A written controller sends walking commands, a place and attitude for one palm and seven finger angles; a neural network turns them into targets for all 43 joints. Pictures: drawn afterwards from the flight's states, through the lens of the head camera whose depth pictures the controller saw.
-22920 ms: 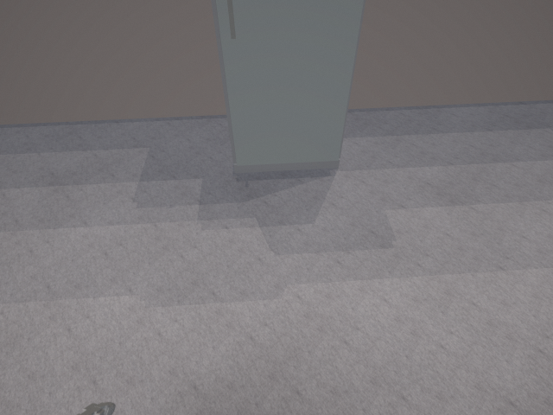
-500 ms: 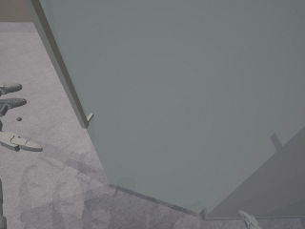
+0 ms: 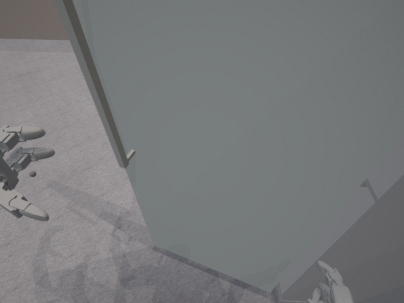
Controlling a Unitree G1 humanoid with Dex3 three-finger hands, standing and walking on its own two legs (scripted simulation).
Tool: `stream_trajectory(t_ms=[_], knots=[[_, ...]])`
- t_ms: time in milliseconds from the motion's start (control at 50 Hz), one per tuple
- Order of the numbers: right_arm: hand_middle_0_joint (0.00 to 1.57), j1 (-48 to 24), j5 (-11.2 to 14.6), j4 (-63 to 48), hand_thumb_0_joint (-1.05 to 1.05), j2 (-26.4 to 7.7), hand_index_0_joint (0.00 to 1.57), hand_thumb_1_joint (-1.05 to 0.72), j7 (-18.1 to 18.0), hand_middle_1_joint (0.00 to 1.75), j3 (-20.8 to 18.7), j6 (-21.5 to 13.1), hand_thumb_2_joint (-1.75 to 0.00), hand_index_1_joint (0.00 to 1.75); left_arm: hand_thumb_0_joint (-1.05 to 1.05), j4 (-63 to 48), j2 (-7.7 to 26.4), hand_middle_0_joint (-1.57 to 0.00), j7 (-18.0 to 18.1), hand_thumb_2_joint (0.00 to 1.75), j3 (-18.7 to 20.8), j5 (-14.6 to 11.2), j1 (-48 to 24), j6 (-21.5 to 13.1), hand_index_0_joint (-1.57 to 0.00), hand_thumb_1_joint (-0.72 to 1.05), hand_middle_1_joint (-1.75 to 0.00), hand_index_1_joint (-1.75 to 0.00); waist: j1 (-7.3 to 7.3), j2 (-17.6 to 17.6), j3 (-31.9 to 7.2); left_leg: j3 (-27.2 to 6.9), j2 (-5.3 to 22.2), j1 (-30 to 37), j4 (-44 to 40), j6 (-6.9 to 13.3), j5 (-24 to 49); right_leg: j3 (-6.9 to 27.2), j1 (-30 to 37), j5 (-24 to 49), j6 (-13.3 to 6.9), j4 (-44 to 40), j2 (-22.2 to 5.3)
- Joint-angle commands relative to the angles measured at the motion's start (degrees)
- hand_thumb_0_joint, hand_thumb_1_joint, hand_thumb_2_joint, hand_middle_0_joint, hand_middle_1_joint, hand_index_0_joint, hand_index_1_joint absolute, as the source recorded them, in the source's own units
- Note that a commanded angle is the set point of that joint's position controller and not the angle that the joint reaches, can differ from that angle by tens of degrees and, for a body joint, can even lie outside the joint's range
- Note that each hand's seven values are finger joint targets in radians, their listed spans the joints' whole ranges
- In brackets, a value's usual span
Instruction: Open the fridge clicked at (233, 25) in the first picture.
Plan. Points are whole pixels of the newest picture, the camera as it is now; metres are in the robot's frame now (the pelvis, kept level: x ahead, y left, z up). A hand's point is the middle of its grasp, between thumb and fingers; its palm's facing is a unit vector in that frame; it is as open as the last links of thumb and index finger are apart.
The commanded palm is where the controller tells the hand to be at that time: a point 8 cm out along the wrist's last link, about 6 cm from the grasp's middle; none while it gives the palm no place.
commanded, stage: draw the hand back to the body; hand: left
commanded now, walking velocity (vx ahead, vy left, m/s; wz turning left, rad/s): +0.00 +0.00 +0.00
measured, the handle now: (106, 96) +0.44 +0.24 +0.19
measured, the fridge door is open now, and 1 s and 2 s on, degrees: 71 71 71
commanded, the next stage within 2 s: step back with the hand held close in 1.46 s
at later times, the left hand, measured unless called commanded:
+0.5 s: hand (17, 194) +0.23 +0.32 +0.15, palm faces +0.27 -0.91 -0.31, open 14.1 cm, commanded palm +0.19 +0.35 +0.17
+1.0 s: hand (24, 192) +0.22 +0.28 +0.18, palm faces +0.46 -0.79 -0.40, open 9.6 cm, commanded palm +0.17 +0.32 +0.19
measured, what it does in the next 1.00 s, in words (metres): stands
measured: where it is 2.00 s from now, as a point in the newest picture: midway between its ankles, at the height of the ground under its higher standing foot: outside the picture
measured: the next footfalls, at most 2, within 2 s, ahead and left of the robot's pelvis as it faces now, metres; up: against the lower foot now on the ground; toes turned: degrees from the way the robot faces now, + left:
none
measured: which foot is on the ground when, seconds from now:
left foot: down 0.00-1.00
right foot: down 0.00-1.00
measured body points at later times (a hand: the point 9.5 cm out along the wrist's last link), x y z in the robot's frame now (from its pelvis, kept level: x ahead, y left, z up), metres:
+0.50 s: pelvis +0.00 +0.02 +0.00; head -0.02 +0.02 +0.45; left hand +0.21 +0.37 +0.17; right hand +0.18 -0.22 -0.05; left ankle +0.03 +0.11 -0.72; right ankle +0.00 -0.12 -0.72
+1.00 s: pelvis +0.02 +0.02 +0.02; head +0.00 +0.00 +0.47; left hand +0.19 +0.32 +0.20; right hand +0.19 -0.22 -0.06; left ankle +0.03 +0.11 -0.72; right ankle +0.00 -0.12 -0.72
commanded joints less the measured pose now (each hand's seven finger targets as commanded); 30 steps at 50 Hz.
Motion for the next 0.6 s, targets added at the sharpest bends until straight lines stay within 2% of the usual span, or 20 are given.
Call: stream_trajectory(t_ms=[0, 40, 80, 100, 120, 160, 180, 260, 280, 300, 320, 360, 380, 400, 420, 440, 480, 520, 560, 580], knots=[[0.20, -4.2, 0.1, -10.0, 0.00, -8.3, 0.20, -0.90, -0.5, 0.30, -2.4, -5.8, -0.90, 0.30, 0.00, -12.4, 22.9, -0.25, -8.9, 0.20, 6.7, -5.0, -14.6, -0.4, -0.25, -0.55, -1.15, -1.15, -1.10, 3.3, -11.3, -2.5, -1.8, 11.5, -6.0, 2.3, 12.5, 4.9, 3.0, 13.9, -0.4, -7.3, 0.5], [0.20, -4.2, 0.2, -10.8, 0.00, -8.7, 0.20, -0.90, 0.7, 0.30, -2.4, -6.1, -0.90, 0.30, 0.00, -10.2, 24.1, -0.25, -11.4, 0.20, 8.6, -6.3, -11.0, 0.1, -0.25, -0.55, -1.15, -1.15, -0.70, 1.2, -8.4, -3.0, -1.9, 9.5, -5.8, 2.3, 11.8, 5.7, 2.4, 12.9, 0.0, -7.6, 0.4], [0.20, -3.9, 0.2, -12.0, 0.00, -9.4, 0.20, -0.90, 2.1, 0.30, -2.8, -6.1, -0.90, 0.30, 0.00, -9.7, 26.6, -0.25, -12.5, 0.20, 13.0, -7.7, -7.9, 0.7, -0.25, -0.55, -1.15, -1.15, 0.50, 0.1, -9.4, -2.7, -2.1, 8.2, -4.8, 2.2, 13.3, 6.8, 3.5, 15.2, 0.8, -7.0, -0.2], [0.20, -4.0, 0.3, -12.8, 0.00, -8.7, 0.20, -0.90, 2.6, 0.30, -2.8, -6.6, -0.90, 0.30, 0.00, -9.9, 24.2, -0.25, -12.8, 0.20, 10.9, -7.6, -5.6, 1.2, -0.25, -0.55, -1.15, -1.15, 0.46, 0.6, -8.3, -2.6, -1.9, 7.9, -5.1, 2.1, 12.5, 6.4, 2.6, 14.0, 0.8, -6.8, -0.1], [0.20, -3.7, 0.5, -13.5, 0.00, -9.0, 0.20, -0.90, 3.0, 0.30, -3.1, -6.8, -0.90, 0.30, 0.00, -10.8, 25.0, -0.25, -12.8, 0.20, 12.7, -8.1, -4.7, 1.5, -0.25, -0.55, -1.15, -1.15, 0.87, 0.8, -8.7, -2.7, -2.0, 8.0, -5.1, 2.0, 12.1, 6.4, 2.2, 13.0, 0.9, -6.9, 0.0], [0.20, -4.1, 0.6, -14.4, 0.00, -8.7, 0.20, -0.90, 3.6, 0.30, -3.1, -7.5, -0.90, 0.30, 0.00, -13.0, 20.8, -0.25, -12.6, 0.20, 9.3, -8.4, -2.4, 2.3, -0.25, -0.55, -1.15, -1.15, 0.80, 2.3, -8.0, -2.3, -1.7, 8.6, -5.0, 2.0, 11.6, 6.5, 1.5, 12.1, 0.8, -6.8, -0.1], [0.20, -3.7, 0.7, -14.6, 0.00, -9.0, 0.20, -0.90, 3.7, 0.30, -3.3, -7.7, -0.90, 0.30, 0.00, -14.9, 22.3, -0.25, -12.3, 0.20, 11.1, -8.8, -2.9, 2.4, -0.25, -0.55, -1.15, -1.15, 0.81, 2.7, -8.9, -2.5, -1.7, 9.0, -4.7, 2.0, 11.2, 6.9, 1.0, 11.7, 1.1, -6.9, -0.1], [0.20, -4.1, 0.6, -14.8, 0.00, -8.6, 0.20, -0.90, 3.6, 0.30, -3.3, -9.6, -0.90, 0.30, 0.00, -21.4, 18.2, -0.25, -10.6, 0.20, 7.2, -8.4, -0.2, 2.7, -0.25, -0.55, -1.15, -1.15, 0.40, 2.9, -8.1, -3.0, -1.2, 10.4, -5.8, 2.2, 8.9, 5.2, -0.4, 8.1, 0.3, -7.1, 0.7], [0.20, -4.1, 0.6, -14.5, 0.00, -9.0, 0.20, -0.90, 3.5, 0.30, -3.4, -10.0, -0.90, 0.30, 0.00, -24.5, 19.7, -0.25, -10.0, 0.22, 8.6, -8.6, -2.3, 2.4, -0.25, -0.51, -1.13, -1.13, 0.37, 4.2, -9.0, -3.3, -1.2, 11.2, -6.0, 2.1, 8.4, 5.1, -0.7, 7.5, 0.4, -7.1, 0.6], [0.20, -4.3, 0.5, -14.4, 0.00, -8.3, 0.20, -0.90, 3.4, 0.30, -3.1, -10.7, -0.90, 0.30, 0.00, -25.8, 17.8, -0.25, -9.4, 0.24, 6.9, -8.3, -1.0, 2.3, -0.25, -0.48, -1.11, -1.11, 0.13, 4.3, -8.3, -3.5, -1.1, 11.7, -6.5, 2.1, 7.7, 4.1, -0.8, 6.8, 0.1, -7.0, 0.9], [0.20, -4.2, 0.5, -14.4, 0.00, -8.6, 0.20, -0.90, 3.3, 0.30, -3.1, -11.0, -0.90, 0.30, 0.00, -27.0, 19.5, -0.25, -8.7, 0.25, 9.0, -8.7, -1.2, 2.3, -0.25, -0.44, -1.09, -1.09, 0.55, 3.7, -8.3, -4.0, -1.1, 11.5, -7.0, 2.0, 6.6, 4.2, -1.1, 5.7, 0.1, -7.3, 1.0], [0.20, -4.5, 0.4, -13.2, 0.00, -8.3, 0.20, -0.90, 3.0, 0.30, -3.1, -11.7, -0.90, 0.30, 0.00, -28.4, 18.3, -0.24, -7.6, 0.29, 8.0, -7.9, 0.2, 2.6, -0.24, -0.37, -1.04, -1.04, 0.36, 4.3, -7.4, -3.8, -0.8, 12.1, -7.4, 2.1, 5.8, 4.0, -0.8, 5.0, -0.1, -7.8, 1.0], [0.20, -2.2, -2.7, -10.6, 0.00, -7.0, 0.20, -0.90, 4.0, 0.30, -3.1, -10.5, -0.90, 0.30, 0.00, -40.0, 21.0, -0.24, 8.2, 0.31, 6.9, 4.8, -5.9, -1.1, -0.24, -0.33, -1.02, -1.02, 2.41, 3.5, -2.9, -3.9, -1.1, 8.5, -8.8, 1.7, 7.2, 4.1, 0.1, 5.4, -1.3, -10.6, 0.4], [0.20, -2.8, -3.2, -10.1, 0.00, -6.9, 0.20, -0.90, 4.2, 0.30, -3.2, -10.3, -0.90, 0.30, 0.00, -34.8, 11.3, -0.24, 15.5, 0.32, 1.9, 5.8, 4.4, -0.6, -0.24, -0.30, -1.00, -1.00, 0.21, 2.3, -0.3, -4.2, 0.6, 8.4, -10.9, 0.5, 3.0, 3.5, -1.2, 3.9, -1.4, -10.7, -0.2], [0.20, -4.4, -2.8, -9.9, 0.00, -6.4, 0.20, -0.90, 4.0, 0.30, -3.2, -9.8, -0.90, 0.30, 0.00, -36.7, 6.0, -0.24, 20.4, 0.34, -0.9, 7.2, 8.6, -0.3, -0.24, -0.26, -0.98, -0.98, 1.23, 2.8, 0.8, -5.2, 1.3, 8.6, -12.9, 0.1, -2.1, 3.3, -0.5, 2.6, -1.2, -10.1, -0.6], [0.20, -5.4, -2.6, -9.7, 0.00, -6.3, 0.20, -0.90, 3.9, 0.30, -3.3, -9.1, -0.90, 0.30, 0.00, -41.5, 6.2, -0.24, 24.3, 0.36, -0.8, 8.2, 8.9, -0.7, -0.24, -0.22, -0.96, -0.96, 1.35, 6.8, -0.7, -5.0, 1.1, 9.8, -14.0, 0.1, -5.3, 3.8, 0.4, 2.0, -1.1, -10.0, -0.9], [0.20, -5.6, -3.0, -8.6, 0.00, -6.4, 0.20, -0.90, 3.7, 0.30, -3.6, -8.4, -0.90, 0.30, 0.00, -47.4, 7.3, -0.24, 29.9, 0.39, 0.0, 10.2, 9.6, -1.6, -0.24, -0.15, -0.92, -0.92, 1.46, 7.3, -4.5, -4.6, 1.3, 10.9, -15.0, 0.1, -4.0, 4.1, 4.1, 3.1, -1.3, -9.9, -1.4], [0.20, -6.2, -3.2, -8.1, 0.00, -5.5, 0.20, -0.90, 3.6, 0.30, -3.6, -8.0, -0.90, 0.30, 0.00, -48.8, 5.6, -0.23, 33.2, 0.43, -1.3, 11.9, 10.0, -2.3, -0.23, -0.08, -0.87, -0.87, 1.10, 7.4, -4.1, -4.8, 1.4, 12.2, -16.3, 0.2, -4.5, 4.1, 4.5, 3.4, -1.3, -9.7, -1.3], [0.20, -6.2, -3.5, -7.0, 0.00, -5.9, 0.20, -0.90, 3.2, 0.30, -3.8, -7.1, -0.90, 0.30, 0.00, -47.6, 6.8, -0.23, 35.1, 0.46, 0.0, 13.1, 10.6, -2.5, -0.23, -0.01, -0.83, -0.83, 1.34, 3.7, -3.6, -4.5, 1.5, 12.5, -16.8, 0.7, -1.9, 4.2, 5.6, 4.5, -1.3, -10.7, -1.3], [0.20, -6.4, -3.4, -7.2, 0.00, -5.3, 0.20, -0.90, 3.2, 0.30, -3.8, -6.7, -0.90, 0.30, 0.00, -47.8, 4.4, -0.23, 35.6, 0.48, -1.9, 13.3, 11.1, -2.4, -0.23, 0.03, -0.81, -0.81, 1.04, 3.9, -3.0, -4.0, 1.4, 12.8, -16.8, 0.5, -0.2, 4.2, 6.4, 4.9, -1.3, -10.6, -1.3]])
